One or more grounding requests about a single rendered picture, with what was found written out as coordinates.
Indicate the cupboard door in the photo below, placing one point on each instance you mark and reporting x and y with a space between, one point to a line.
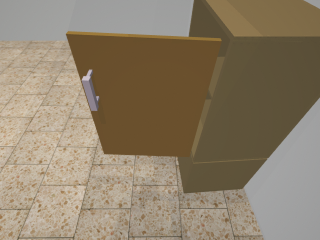
151 88

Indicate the handle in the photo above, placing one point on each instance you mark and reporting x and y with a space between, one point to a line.
90 92

